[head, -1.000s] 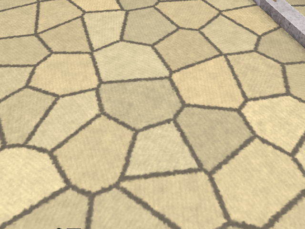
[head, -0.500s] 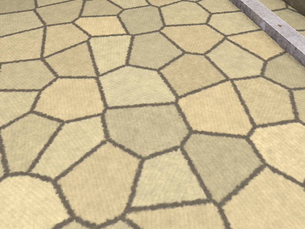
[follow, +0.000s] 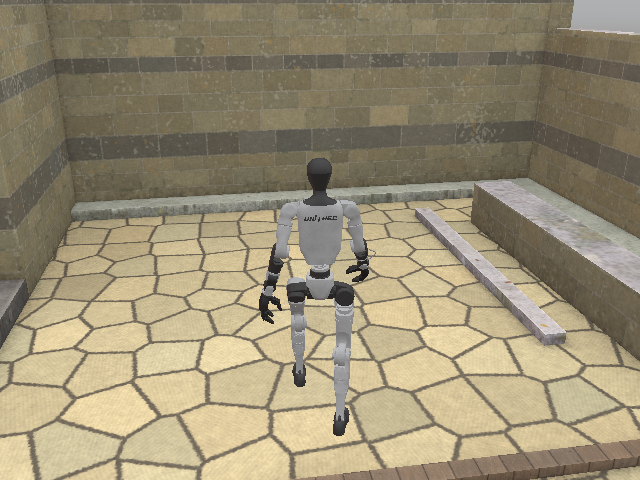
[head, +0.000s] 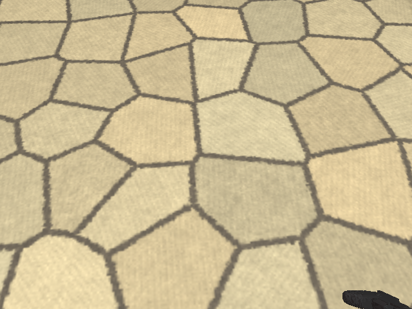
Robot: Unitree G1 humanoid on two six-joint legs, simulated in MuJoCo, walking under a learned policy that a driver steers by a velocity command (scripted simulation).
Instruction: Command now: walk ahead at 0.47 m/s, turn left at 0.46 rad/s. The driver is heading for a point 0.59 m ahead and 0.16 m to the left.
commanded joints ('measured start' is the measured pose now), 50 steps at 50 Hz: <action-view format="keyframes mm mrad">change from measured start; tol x32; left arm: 1 -44 198 40 -60 0 15 15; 22 -497 126 22 -370 -2 -54 -27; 28 -25 332 88 -294 29 -67 -16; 50 -35 102 -3 -223 29 -12 -24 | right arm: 1 128 -144 -55 -42 1 -5 14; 50 321 -269 -59 -200 -75 19 -63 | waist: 1 -163 -119 -70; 4 -175 193 -415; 26 -53 114 -96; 29 -2 -304 -391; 35 -65 -114 -18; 50 -94 181 -318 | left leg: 1 295 -95 73 -1 -82 64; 4 1064 329 -928 -294 -371 359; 12 324 107 -363 -428 -34 199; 24 478 107 -475 -225 -85 107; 27 346 2 -396 151 -21 32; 29 -178 -84 -239 668 -549 -65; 47 242 -26 -61 -114 35 -44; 50 835 304 -404 -62 901 188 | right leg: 1 -99 -257 -9 330 1198 -96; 2 -261 -221 -17 575 1101 -65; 4 -874 61 188 1215 -138 -1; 24 -656 -10 249 248 388 12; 27 -170 -147 340 239 328 -103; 29 243 -457 972 115 -45 -296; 39 -324 -234 205 20 887 -212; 48 -265 -183 142 269 796 -112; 50 -630 -31 80 706 65 12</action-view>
